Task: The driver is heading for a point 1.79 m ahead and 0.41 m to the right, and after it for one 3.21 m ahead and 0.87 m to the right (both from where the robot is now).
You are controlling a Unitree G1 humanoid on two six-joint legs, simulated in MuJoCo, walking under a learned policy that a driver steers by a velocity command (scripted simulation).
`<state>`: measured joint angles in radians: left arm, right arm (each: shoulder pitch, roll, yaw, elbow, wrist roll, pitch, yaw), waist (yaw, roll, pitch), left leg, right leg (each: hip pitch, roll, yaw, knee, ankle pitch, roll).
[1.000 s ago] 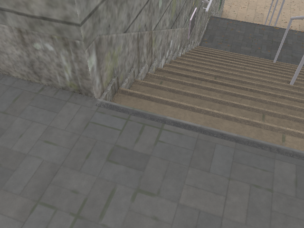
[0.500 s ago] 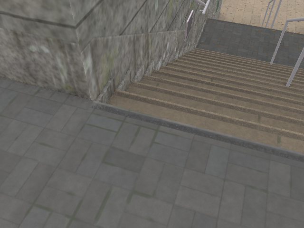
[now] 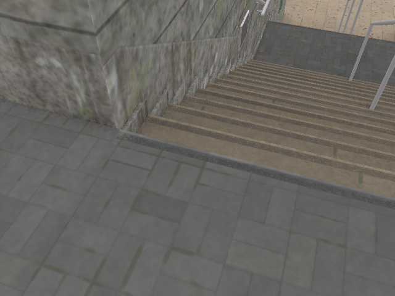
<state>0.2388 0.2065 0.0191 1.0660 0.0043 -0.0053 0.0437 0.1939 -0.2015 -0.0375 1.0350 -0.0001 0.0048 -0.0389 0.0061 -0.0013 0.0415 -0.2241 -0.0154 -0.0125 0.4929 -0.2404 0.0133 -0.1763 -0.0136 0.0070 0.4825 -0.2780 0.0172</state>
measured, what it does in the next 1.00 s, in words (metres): walks ahead: left foot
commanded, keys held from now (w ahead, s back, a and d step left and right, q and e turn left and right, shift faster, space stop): no key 0.16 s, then w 0.84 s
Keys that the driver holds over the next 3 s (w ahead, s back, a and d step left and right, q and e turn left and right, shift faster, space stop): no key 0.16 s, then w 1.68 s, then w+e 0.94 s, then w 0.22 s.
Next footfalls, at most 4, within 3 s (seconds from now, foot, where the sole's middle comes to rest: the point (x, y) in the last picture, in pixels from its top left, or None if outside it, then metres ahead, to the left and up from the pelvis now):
0.84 left None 0.41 0.11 -0.77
1.36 right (243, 239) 0.72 -0.13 -0.77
1.88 left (185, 180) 0.99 0.09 -0.77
2.54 right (272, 164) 1.21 -0.33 -0.94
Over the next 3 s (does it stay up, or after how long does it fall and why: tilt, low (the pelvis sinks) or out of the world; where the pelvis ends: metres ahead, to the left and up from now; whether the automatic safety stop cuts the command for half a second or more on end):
stays up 1.34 -0.28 -0.24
